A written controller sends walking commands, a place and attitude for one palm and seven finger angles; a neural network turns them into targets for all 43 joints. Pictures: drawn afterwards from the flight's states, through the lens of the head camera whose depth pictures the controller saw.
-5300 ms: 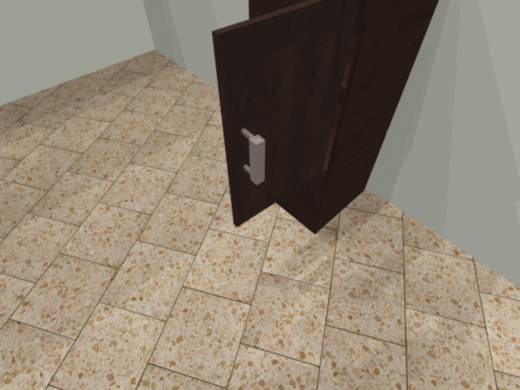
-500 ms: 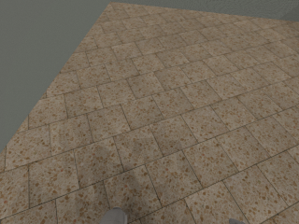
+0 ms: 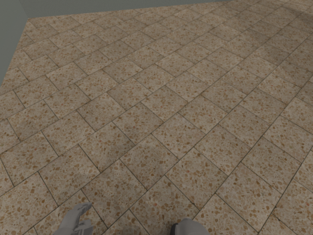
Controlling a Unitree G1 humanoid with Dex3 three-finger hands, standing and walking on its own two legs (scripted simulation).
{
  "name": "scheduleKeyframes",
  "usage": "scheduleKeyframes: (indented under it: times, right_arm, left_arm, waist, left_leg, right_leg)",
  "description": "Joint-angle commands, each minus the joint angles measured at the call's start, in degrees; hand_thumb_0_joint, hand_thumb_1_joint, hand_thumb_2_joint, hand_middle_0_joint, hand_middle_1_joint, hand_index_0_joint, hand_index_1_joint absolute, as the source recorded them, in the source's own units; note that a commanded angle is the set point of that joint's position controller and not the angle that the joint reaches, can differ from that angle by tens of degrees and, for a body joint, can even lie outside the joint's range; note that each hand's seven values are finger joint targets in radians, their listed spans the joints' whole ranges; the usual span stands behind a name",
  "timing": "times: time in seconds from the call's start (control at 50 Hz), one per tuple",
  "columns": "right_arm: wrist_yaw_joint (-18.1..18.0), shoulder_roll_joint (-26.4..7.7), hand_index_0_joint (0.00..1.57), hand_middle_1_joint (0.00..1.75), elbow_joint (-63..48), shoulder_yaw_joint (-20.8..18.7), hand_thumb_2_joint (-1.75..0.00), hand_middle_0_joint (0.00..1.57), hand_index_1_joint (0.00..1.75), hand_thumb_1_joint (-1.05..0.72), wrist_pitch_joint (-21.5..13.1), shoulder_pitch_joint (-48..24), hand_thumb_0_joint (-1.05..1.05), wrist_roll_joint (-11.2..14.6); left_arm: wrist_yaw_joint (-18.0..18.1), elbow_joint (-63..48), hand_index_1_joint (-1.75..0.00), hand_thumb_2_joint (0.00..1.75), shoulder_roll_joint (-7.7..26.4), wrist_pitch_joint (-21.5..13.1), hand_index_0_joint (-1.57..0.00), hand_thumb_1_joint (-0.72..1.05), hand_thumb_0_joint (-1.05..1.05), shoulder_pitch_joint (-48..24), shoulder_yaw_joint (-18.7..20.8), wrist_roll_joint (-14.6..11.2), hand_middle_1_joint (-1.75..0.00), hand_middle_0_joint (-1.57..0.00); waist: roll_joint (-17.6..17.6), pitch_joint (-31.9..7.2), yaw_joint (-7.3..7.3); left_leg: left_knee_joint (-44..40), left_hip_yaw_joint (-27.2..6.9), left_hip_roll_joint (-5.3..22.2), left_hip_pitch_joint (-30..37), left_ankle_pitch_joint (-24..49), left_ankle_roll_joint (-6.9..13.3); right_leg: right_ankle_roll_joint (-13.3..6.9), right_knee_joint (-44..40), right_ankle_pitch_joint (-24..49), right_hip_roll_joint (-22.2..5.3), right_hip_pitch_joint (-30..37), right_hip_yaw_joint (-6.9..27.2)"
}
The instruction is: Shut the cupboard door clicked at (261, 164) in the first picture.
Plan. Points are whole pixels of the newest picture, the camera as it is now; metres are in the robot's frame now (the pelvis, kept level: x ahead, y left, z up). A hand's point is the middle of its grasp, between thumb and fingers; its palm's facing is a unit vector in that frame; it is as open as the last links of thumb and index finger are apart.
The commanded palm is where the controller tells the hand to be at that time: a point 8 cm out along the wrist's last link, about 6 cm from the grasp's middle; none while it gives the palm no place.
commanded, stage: walk around to get in front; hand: left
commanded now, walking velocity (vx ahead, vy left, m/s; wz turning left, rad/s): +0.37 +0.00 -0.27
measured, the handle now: out of the picture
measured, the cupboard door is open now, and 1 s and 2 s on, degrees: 86 86 86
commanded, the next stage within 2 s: walk to a spot facing it in 0.32 s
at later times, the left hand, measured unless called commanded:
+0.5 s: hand (104, 225) +0.17 +0.16 -0.17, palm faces +0.05 -0.98 -0.17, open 7.3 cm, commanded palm none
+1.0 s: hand (110, 145) +0.43 +0.17 -0.15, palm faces +0.20 -0.95 -0.24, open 7.4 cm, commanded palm none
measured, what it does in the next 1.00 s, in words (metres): walks ahead: right foot, then left foot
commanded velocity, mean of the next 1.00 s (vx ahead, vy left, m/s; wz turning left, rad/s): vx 0.14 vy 0.00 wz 0.34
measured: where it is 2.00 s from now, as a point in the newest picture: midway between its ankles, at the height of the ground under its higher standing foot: (170, 199)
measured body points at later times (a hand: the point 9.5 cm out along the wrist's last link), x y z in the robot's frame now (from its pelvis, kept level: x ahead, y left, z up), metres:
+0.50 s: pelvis +0.23 -0.02 +0.00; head +0.25 -0.01 +0.45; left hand +0.17 +0.21 -0.16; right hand +0.35 -0.26 -0.13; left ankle +0.35 +0.09 -0.71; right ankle +0.11 -0.10 -0.73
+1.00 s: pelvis +0.33 -0.05 +0.00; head +0.37 -0.05 +0.44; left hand +0.42 +0.22 -0.13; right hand +0.40 -0.30 -0.15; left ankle +0.36 +0.08 -0.73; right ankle +0.36 -0.18 -0.74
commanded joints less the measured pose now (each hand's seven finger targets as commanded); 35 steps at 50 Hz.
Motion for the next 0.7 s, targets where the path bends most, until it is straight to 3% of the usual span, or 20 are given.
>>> scheduleKeyframes:
  times: [0.0,0.02,0.04,0.06,0.08,0.1,0.16,0.18,0.26,0.38,0.42,0.48,0.5,0.52,0.54,0.56,0.58,0.6,0.64,0.68]
  right_arm:
    - [0.4,-8.3,0.2,0.3,-4.0,-1.4,-0.9,0.2,0.3,-0.9,-1.3,-3.6,0.0,1.3]
    - [0.4,-5.1,0.2,0.3,-6.1,-0.8,-0.9,0.2,0.3,-0.9,-1.3,-2.8,0.0,2.1]
    - [0.4,-7.6,0.2,0.3,-6.7,-1.3,-0.9,0.2,0.3,-0.9,-1.0,-6.4,0.0,1.9]
    - [0.4,-7.0,0.2,0.3,-6.3,-1.8,-0.9,0.2,0.3,-0.9,-1.0,-8.1,0.0,1.9]
    - [0.4,-6.4,0.2,0.3,-5.8,-1.8,-0.9,0.2,0.3,-0.9,-0.7,-9.5,0.0,1.5]
    - [0.3,-5.8,0.2,0.3,-4.6,-1.7,-0.9,0.2,0.3,-0.9,-0.1,-8.1,0.0,1.0]
    - [0.7,-3.2,0.2,0.3,-2.3,-1.4,-0.9,0.2,0.3,-0.9,1.5,-3.6,0.0,0.3]
    - [0.9,-2.5,0.2,0.3,-2.0,-1.5,-0.9,0.2,0.3,-0.9,1.6,-3.3,0.0,0.4]
    - [1.5,-2.5,0.2,0.3,-4.5,-1.7,-0.9,0.2,0.3,-0.9,1.2,-10.2,0.0,0.3]
    - [2.2,-2.9,0.2,0.3,-8.0,-1.3,-0.9,0.2,0.3,-0.9,0.0,-21.8,0.0,0.9]
    - [2.0,-2.6,0.2,0.3,-7.5,-1.0,-0.9,0.2,0.3,-0.9,-0.1,-22.1,0.0,1.0]
    - [1.1,-4.5,0.2,0.3,-3.2,-1.1,-0.9,0.2,0.3,-0.9,-0.3,-11.8,0.0,0.7]
    - [0.6,-7.5,0.2,0.3,-1.6,-1.6,-0.9,0.2,0.3,-0.9,-0.5,-4.4,0.0,0.4]
    - [-0.1,-12.5,0.2,0.3,-0.9,-2.5,-0.9,0.2,0.3,-0.9,-0.6,1.2,0.0,-0.2]
    - [-0.7,-14.0,0.2,0.3,-0.5,-2.6,-0.9,0.2,0.3,-0.9,0.0,3.7,0.0,0.9]
    - [-0.5,-14.1,0.2,0.3,-1.0,-2.6,-0.9,0.2,0.3,-0.9,0.5,0.5,0.0,1.0]
    - [-1.0,-13.0,0.2,0.3,-2.6,-2.3,-0.9,0.2,0.3,-0.9,0.3,-3.9,0.0,1.2]
    - [-1.3,-10.7,0.2,0.3,-3.7,-1.9,-0.9,0.2,0.3,-0.9,0.4,-7.0,0.0,1.2]
    - [-1.3,-9.2,0.2,0.3,-5.1,-1.4,-0.9,0.2,0.3,-0.9,0.6,-11.5,0.0,1.1]
    - [-1.2,-10.0,0.2,0.3,-6.2,-1.8,-0.9,0.2,0.3,-0.9,0.9,-13.4,0.0,1.1]
  left_arm:
    - [1.7,2.9,-0.3,0.9,9.3,-2.7,-0.2,0.9,0.0,22.6,2.9,0.4,-0.3,-0.2]
    - [2.6,4.0,-0.3,0.9,15.0,-3.0,-0.2,0.9,0.0,28.1,4.3,-0.2,-0.3,-0.2]
    - [3.3,3.3,-0.3,0.9,15.6,-2.8,-0.2,0.9,0.0,24.8,4.3,-1.5,-0.3,-0.2]
    - [3.6,2.2,-0.3,0.9,12.9,-2.8,-0.2,0.9,0.0,19.2,3.5,-1.6,-0.3,-0.2]
    - [3.8,1.2,-0.3,0.9,9.8,-2.8,-0.2,0.9,0.0,15.6,2.7,-1.6,-0.3,-0.2]
    - [3.8,0.5,-0.3,0.9,7.8,-3.2,-0.2,0.9,0.0,12.6,1.8,-1.5,-0.3,-0.2]
    - [3.5,1.4,-0.3,0.9,4.7,-4.4,-0.2,0.9,0.0,11.0,1.0,-1.1,-0.3,-0.2]
    - [3.5,2.1,-0.3,0.9,4.7,-4.7,-0.2,0.9,0.0,11.4,0.9,-0.9,-0.3,-0.2]
    - [3.2,4.6,-0.3,0.9,3.3,-5.8,-0.2,0.9,0.0,16.3,0.9,-1.2,-0.3,-0.2]
    - [3.7,8.2,-0.3,0.9,4.3,-6.1,-0.2,0.9,0.0,21.5,0.2,-0.8,-0.3,-0.2]
    - [4.1,9.2,-0.3,0.9,4.5,-6.0,-0.2,0.9,0.0,21.7,-0.1,-0.8,-0.3,-0.2]
    - [4.6,10.0,-0.3,0.9,4.9,-5.7,-0.2,0.9,0.0,20.5,-0.4,-1.0,-0.3,-0.2]
    - [4.7,9.5,-0.3,0.9,4.4,-5.4,-0.2,0.9,0.0,21.0,-0.6,-1.4,-0.3,-0.2]
    - [4.8,8.6,-0.3,0.9,2.3,-5.2,-0.2,0.9,0.0,23.7,-1.1,-2.2,-0.3,-0.2]
    - [5.0,6.8,-0.3,0.9,1.8,-5.3,-0.2,0.9,0.0,22.3,-1.6,-2.5,-0.3,-0.2]
    - [5.7,5.0,-0.3,0.9,2.7,-4.5,-0.2,0.9,0.0,18.6,-1.1,-1.5,-0.3,-0.2]
    - [5.5,3.7,-0.3,0.9,1.6,-3.6,-0.2,0.9,0.0,15.6,-1.1,-1.3,-0.3,-0.2]
    - [5.1,4.0,-0.3,0.9,1.6,-2.9,-0.2,0.9,0.0,14.8,-0.6,-0.9,-0.3,-0.2]
    - [4.5,4.3,-0.3,0.9,0.7,-1.0,-0.2,0.9,0.0,17.0,-0.1,-0.7,-0.3,-0.2]
    - [4.3,3.9,-0.3,0.9,0.4,0.0,-0.2,0.9,0.0,18.2,0.4,-0.7,-0.3,-0.2]
  waist:
    - [-6.6,-13.0,14.09]
    - [-19.3,-19.0,14.4]
    - [-12.7,-16.0,13.2]
    - [-8.0,-10.1,10.63]
    - [-6.1,-7.0,8.76]
    - [-6.1,-4.9,6.03]
    - [-6.6,-2.9,2.37]
    - [-6.2,-2.9,1.97]
    - [-4.2,-2.8,3.89]
    - [-4.3,-0.7,6.36]
    - [-4.6,-0.2,5.74]
    - [-4.7,-4.2,0.75]
    - [-0.8,-9.6,-1.83]
    - [9.7,-17.2,-2.54]
    - [12.1,-20.0,-2.37]
    - [4.7,-13.5,-1.29]
    - [5.5,-7.7,0.49]
    - [6.4,-5.8,1.95]
    - [5.8,-5.1,4.88]
    - [6.0,-8.3,6.06]
  left_leg:
    - [27.8,-0.4,5.6,-21.2,30.1,3.5]
    - [47.2,-3.9,-3.9,-36.4,-12.0,0.6]
    - [53.0,-13.5,-1.4,-40.7,-10.7,1.9]
    - [52.8,-14.9,1.6,-41.2,-3.7,1.9]
    - [50.7,-15.4,2.6,-38.5,-0.5,1.5]
    - [47.1,-16.0,3.9,-35.1,1.8,1.0]
    - [38.2,-14.2,2.9,-29.2,5.6,0.3]
    - [35.6,-13.7,2.5,-28.7,6.9,0.2]
    - [28.9,-13.9,1.9,-34.7,12.4,-0.1]
    - [16.9,-12.6,0.0,-35.8,11.1,1.1]
    - [13.9,-11.6,-1.7,-32.6,10.3,2.2]
    - [6.1,-8.8,-6.6,-15.3,18.7,4.4]
    - [6.6,-13.9,-2.1,-2.1,34.2,7.1]
    - [9.1,-31.2,11.4,12.4,55.3,14.9]
    - [4.3,-41.7,19.9,12.5,71.2,21.5]
    - [2.3,-36.6,18.8,4.0,63.1,21.7]
    - [-0.7,-38.1,17.6,-4.1,54.3,20.4]
    - [-3.2,-36.3,14.7,-10.3,45.7,17.9]
    - [-5.2,-29.6,9.4,-17.0,38.2,14.2]
    - [-5.8,-27.1,6.6,-18.1,29.5,12.8]
  right_leg:
    - [-5.7,-9.9,-2.4,-4.6,39.8,8.6]
    - [-12.4,-18.4,0.8,-21.1,48.8,36.5]
    - [-13.4,-22.7,0.5,-21.8,45.0,37.5]
    - [-12.4,-24.0,-1.7,-19.8,37.7,31.0]
    - [-11.0,-24.4,1.9,-17.4,30.1,27.6]
    - [-9.7,-25.5,3.9,-15.3,23.5,21.3]
    - [-8.3,-27.8,7.3,-10.4,15.4,13.0]
    - [-8.4,-28.4,6.6,-9.6,15.3,12.3]
    - [-9.1,-29.6,7.5,-9.5,22.2,13.5]
    - [-8.6,-26.0,23.1,-11.7,30.7,12.9]
    - [-7.5,-23.1,33.2,-11.8,31.8,10.5]
    - [-2.5,-8.5,47.9,-8.2,28.6,3.1]
    - [0.5,2.2,39.0,-6.0,21.2,0.7]
    - [3.4,18.3,10.9,0.7,6.9,-1.5]
    - [3.1,31.7,-22.6,4.0,3.0,3.4]
    - [2.7,34.3,-22.9,1.8,1.2,7.4]
    - [4.1,34.5,-19.5,0.1,-2.6,7.5]
    - [4.7,33.5,-16.7,-1.2,-1.4,7.9]
    - [5.4,29.0,-11.4,-1.2,2.9,7.2]
    - [5.6,25.7,-8.7,-0.5,4.7,6.4]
